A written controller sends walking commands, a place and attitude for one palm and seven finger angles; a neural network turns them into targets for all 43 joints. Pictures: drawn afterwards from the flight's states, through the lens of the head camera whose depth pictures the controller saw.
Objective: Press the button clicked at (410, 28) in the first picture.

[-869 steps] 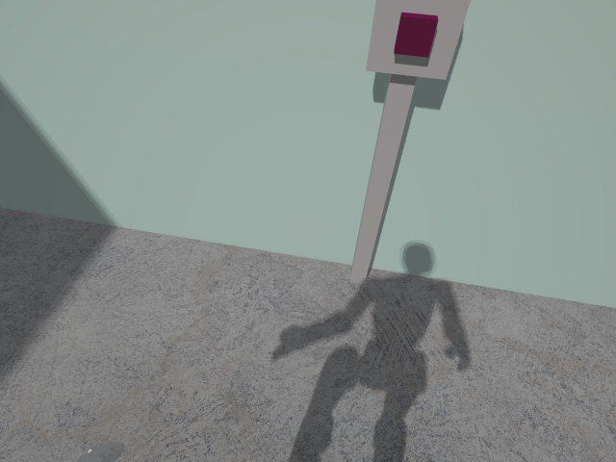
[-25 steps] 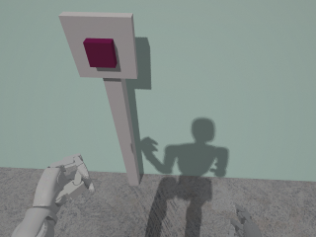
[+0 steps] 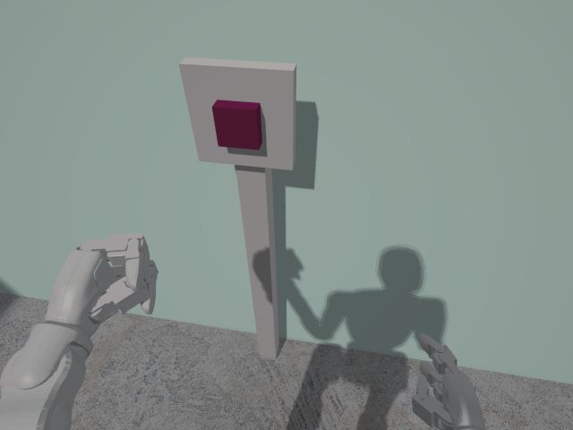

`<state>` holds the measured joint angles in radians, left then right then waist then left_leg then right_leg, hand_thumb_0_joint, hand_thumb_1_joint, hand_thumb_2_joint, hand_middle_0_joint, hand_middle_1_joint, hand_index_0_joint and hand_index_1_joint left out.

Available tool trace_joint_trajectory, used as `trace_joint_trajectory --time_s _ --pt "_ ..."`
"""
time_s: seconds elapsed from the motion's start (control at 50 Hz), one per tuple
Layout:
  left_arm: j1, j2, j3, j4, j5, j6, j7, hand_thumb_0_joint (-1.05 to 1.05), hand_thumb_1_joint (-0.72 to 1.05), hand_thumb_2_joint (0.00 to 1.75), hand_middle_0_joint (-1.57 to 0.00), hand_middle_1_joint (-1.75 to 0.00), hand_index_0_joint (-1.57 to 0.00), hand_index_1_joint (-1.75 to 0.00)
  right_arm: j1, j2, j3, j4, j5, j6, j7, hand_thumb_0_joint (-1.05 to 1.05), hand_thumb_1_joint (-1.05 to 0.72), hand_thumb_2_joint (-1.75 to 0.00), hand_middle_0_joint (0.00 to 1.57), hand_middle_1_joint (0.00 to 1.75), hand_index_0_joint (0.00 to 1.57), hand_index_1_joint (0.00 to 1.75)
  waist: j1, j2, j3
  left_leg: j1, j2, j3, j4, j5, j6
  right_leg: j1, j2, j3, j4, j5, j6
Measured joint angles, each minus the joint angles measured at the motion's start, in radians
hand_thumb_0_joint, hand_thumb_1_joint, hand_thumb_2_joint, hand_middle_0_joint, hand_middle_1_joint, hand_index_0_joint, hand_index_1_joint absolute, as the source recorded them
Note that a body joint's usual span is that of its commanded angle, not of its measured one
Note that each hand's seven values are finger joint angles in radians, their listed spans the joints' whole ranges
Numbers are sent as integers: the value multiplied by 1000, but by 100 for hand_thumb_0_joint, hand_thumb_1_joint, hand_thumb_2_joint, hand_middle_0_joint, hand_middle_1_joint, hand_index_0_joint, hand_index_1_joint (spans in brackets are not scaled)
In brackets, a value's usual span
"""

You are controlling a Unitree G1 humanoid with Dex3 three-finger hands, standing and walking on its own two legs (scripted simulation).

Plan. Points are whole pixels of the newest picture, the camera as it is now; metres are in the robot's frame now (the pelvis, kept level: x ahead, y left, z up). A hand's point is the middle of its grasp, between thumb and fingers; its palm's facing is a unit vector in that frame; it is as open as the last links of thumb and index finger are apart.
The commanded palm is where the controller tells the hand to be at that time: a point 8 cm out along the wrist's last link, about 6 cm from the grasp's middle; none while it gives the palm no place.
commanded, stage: raise the hand and make a fist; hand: left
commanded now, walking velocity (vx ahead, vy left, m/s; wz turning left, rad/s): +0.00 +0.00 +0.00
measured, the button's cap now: (239, 124) +0.53 +0.15 +0.20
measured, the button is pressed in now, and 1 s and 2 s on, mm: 0 0 0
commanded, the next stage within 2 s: aim a knuckle at the button in 0.66 s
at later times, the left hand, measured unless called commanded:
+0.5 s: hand (152, 274) +0.23 +0.18 +0.18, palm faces -0.03 -1.00 -0.09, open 3.1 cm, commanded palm +0.19 +0.23 +0.20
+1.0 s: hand (174, 240) +0.27 +0.17 +0.19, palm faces -0.03 -1.00 -0.06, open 3.1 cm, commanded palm +0.24 +0.21 +0.19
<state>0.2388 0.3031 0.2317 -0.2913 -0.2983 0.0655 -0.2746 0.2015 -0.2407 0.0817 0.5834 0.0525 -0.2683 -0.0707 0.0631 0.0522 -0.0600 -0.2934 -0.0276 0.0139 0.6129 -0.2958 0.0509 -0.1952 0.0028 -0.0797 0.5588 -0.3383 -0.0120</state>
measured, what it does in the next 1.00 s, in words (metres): stands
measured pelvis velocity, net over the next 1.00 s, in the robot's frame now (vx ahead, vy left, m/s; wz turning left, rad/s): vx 0.00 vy -0.03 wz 0.00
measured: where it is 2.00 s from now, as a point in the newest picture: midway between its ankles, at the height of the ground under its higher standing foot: outside the picture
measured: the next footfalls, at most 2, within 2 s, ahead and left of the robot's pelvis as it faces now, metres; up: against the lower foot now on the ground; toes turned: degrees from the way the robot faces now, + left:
none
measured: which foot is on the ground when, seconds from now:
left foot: down 0.00-1.00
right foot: down 0.00-1.00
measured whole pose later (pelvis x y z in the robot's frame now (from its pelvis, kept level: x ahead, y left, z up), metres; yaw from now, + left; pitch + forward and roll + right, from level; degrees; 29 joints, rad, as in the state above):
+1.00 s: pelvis +0.00 -0.03 +0.01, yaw +0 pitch -4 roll +0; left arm -0.03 0.31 0.26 -0.16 -0.31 0.23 -0.28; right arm 0.18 -0.25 0.09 0.65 0.07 -0.24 -0.10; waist 0.06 0.06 -0.02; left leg -0.21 -0.01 0.00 0.53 -0.25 0.02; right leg -0.13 0.02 -0.09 0.50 -0.31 -0.04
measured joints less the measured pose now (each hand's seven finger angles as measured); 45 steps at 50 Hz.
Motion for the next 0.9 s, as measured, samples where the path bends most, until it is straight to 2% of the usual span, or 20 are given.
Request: trace_joint_trajectory --time_s 0.08,0.12,0.28,0.36,0.44,0.5,0.64,0.8,0.9 --pt "-33 29 9 12 -2 94 -27 1 89 90 -130 -150 -130 -150 -12 2 14 4 3 26 -9 1 -90 -90 20 30 20 30 4 3 15 27 0 -2 -35 20 -4 23 1 -2 -26 15 -4" --pt "-46 45 26 9 -6 121 -29 1 89 90 -130 -150 -130 -150 -14 4 18 7 3 33 -13 1 -90 -90 20 30 20 30 4 3 21 40 1 -4 -50 29 -7 34 2 -3 -38 21 -8" --pt "-144 73 111 18 -46 148 -52 2 89 90 -130 -150 -130 -150 -10 -9 25 46 13 34 -19 2 -90 -90 20 30 20 30 12 10 26 83 10 -15 -89 50 -22 80 14 -13 -78 39 -22" --pt "-168 78 117 52 -56 197 -79 1 89 90 -130 -150 -130 -150 -16 -21 20 49 22 45 -19 2 -90 -90 20 30 20 30 5 22 21 88 14 -16 -99 57 -28 82 19 -13 -84 44 -27" --pt "-137 69 108 65 -58 238 -85 1 89 90 -130 -150 -130 -150 -25 -28 13 39 25 56 -16 2 -90 -90 20 30 20 30 -7 22 22 81 22 -12 -99 60 -34 70 25 -8 -77 45 -33" --pt "-101 58 103 35 -51 229 -68 1 89 90 -130 -150 -130 -150 -21 -29 5 31 21 54 -15 2 -90 -90 20 30 20 30 -9 14 27 81 29 -9 -94 56 -40 68 32 -5 -72 42 -38" --pt "-100 43 109 -2 -49 150 -35 2 89 90 -130 -150 -130 -150 -9 -34 -4 44 17 31 -21 2 -90 -90 20 30 20 30 -1 13 20 91 37 -15 -82 42 -47 85 41 -9 -74 35 -43" --pt "-122 53 101 57 -35 207 -52 1 89 90 -130 -150 -130 -150 -19 -32 -1 43 25 42 -26 2 -90 -90 20 30 20 30 -8 18 22 81 35 -9 -77 39 -44 71 38 -3 -64 31 -39" --pt "-160 33 67 60 -32 174 -36 2 89 90 -130 -150 -130 -150 -11 -27 -3 47 23 27 -32 2 -90 -90 20 30 20 30 -4 13 29 83 25 -10 -78 38 -37 72 29 -5 -59 26 -35"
